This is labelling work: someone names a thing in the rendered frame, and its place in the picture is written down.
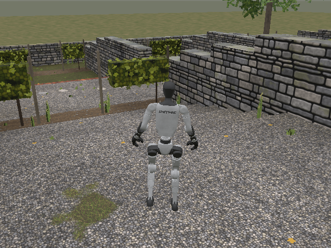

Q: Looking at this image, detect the robot left hand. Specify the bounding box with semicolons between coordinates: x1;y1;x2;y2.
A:
132;136;143;147

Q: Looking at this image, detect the left robot shin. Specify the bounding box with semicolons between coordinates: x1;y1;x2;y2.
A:
147;164;155;200

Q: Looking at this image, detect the robot left upper arm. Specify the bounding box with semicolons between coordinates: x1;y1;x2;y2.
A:
140;103;157;131

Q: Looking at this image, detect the robot right hand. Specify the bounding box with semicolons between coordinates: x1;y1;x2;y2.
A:
187;140;198;150

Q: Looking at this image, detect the robot left forearm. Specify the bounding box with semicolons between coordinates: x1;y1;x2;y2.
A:
134;122;144;139

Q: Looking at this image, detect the left robot foot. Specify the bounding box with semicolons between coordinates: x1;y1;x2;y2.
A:
146;196;154;207

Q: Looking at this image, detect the robot right upper arm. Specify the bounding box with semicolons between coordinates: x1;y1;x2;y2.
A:
179;104;192;133

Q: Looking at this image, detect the robot right forearm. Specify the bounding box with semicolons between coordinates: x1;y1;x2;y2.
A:
188;125;197;142

